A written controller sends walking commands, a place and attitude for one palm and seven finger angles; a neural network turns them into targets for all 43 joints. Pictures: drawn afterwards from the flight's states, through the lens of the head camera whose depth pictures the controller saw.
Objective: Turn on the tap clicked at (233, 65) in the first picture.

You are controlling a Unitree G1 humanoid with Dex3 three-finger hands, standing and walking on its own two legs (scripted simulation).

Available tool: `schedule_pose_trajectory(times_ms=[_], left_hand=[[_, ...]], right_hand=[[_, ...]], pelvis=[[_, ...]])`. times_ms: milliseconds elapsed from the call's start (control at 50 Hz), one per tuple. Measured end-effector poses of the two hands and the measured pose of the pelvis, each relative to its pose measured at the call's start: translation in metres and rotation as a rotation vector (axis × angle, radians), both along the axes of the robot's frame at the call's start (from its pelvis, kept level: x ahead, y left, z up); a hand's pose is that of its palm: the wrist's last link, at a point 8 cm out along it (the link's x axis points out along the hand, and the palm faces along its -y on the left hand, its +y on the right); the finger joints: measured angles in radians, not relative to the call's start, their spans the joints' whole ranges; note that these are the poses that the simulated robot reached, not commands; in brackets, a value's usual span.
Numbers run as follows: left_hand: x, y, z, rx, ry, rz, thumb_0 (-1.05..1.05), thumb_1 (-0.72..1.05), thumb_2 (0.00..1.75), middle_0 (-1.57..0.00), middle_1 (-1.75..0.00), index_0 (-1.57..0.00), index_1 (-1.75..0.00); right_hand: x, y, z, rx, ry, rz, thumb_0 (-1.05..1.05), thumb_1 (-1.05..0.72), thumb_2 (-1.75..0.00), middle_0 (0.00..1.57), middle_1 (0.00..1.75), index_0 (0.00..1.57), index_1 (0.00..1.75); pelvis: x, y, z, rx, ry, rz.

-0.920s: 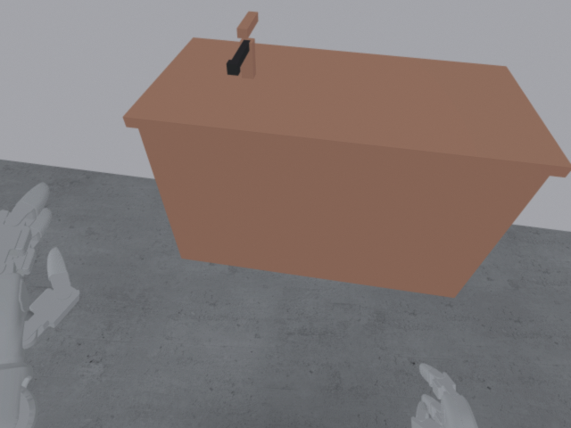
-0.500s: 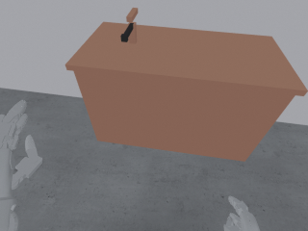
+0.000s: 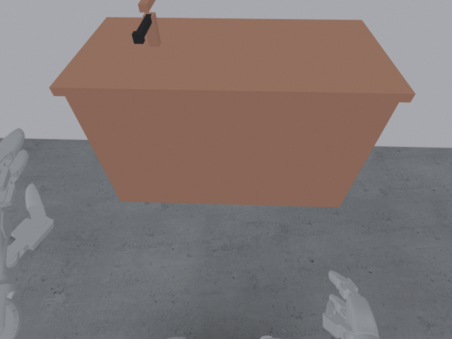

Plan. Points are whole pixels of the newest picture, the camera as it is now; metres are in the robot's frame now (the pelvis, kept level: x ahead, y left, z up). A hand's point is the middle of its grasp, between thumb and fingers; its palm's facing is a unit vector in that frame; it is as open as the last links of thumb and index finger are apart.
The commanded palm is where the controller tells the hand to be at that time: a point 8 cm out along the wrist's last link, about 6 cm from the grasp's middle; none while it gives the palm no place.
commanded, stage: turn to face it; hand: left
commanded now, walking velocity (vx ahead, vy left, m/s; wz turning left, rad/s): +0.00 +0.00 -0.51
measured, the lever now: (138, 37) +0.88 +0.35 +0.11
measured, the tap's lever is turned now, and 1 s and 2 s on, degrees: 0 0 0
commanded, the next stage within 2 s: take the last steps up to it in 0.40 s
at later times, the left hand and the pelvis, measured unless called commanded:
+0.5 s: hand (115, 219) +0.23 +0.16 +0.17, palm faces +0.21 -0.88 -0.43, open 7.5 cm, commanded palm +0.18 +0.21 +0.20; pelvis -0.04 -0.02 +0.00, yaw -14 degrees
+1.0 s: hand (122, 226) +0.22 +0.15 +0.18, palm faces +0.20 -0.88 -0.44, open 7.5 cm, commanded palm +0.18 +0.20 +0.20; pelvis -0.05 -0.03 +0.01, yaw -14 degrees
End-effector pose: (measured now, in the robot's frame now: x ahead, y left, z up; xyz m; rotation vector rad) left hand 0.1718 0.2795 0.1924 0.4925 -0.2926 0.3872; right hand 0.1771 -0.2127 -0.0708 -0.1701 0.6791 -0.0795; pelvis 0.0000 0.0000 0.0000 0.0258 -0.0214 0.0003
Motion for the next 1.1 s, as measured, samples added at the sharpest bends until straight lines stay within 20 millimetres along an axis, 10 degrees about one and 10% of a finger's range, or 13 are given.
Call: schedule_pose_trajectory(times_ms=[360, 600, 760, 900, 1100], left_hand=[[0.01, -0.022, 0.008, 0.041, 0.029, -0.16, 0.01, 0.88, 0.9, -0.21, -0.3, -0.21, -0.3], [0.025, -0.097, -0.002, 0.019, 0.032, -0.352, 0.02, 0.88, 0.9, -0.21, -0.3, -0.21, -0.3], [0.006, -0.08, 0.019, 0.087, -0.028, -0.374, 0.01, 0.88, 0.9, -0.22, -0.3, -0.21, -0.3], [0.011, -0.061, 0.012, 0.032, 0.007, -0.242, 0.01, 0.88, 0.9, -0.21, -0.3, -0.21, -0.3], [0.019, -0.094, 0.006, 0.019, 0.018, -0.289, 0.02, 0.88, 0.9, -0.21, -0.3, -0.21, -0.3]], right_hand=[[-0.087, -0.038, 0.005, -0.022, 0.08, -0.205, 0.02, -0.9, -0.9, 0.2, 0.3, 0.2, 0.3], [-0.151, -0.067, -0.013, 0.008, 0.106, -0.31, 0.02, -0.9, -0.9, 0.2, 0.3, 0.2, 0.3], [-0.2, -0.083, 0.005, -0.103, 0.168, -0.406, 0.02, -0.9, -0.9, 0.2, 0.3, 0.2, 0.3], [-0.196, -0.075, 0.001, -0.059, 0.144, -0.408, 0.02, -0.9, -0.9, 0.2, 0.3, 0.2, 0.3], [-0.146, -0.073, -0.016, 0.007, 0.151, -0.295, 0.02, -0.9, -0.9, 0.2, 0.3, 0.2, 0.3]], pelvis=[[-0.03, 0.001, 0.011, 0.012, 0.024, -0.17], [-0.06, -0.02, 0.005, -0.017, 0.014, -0.271], [-0.06, -0.016, 0.014, -0.007, 0.021, -0.275], [-0.05, -0.018, 0.022, -0.036, 0.012, -0.255], [-0.041, -0.031, 0.015, -0.014, 0.001, -0.227]])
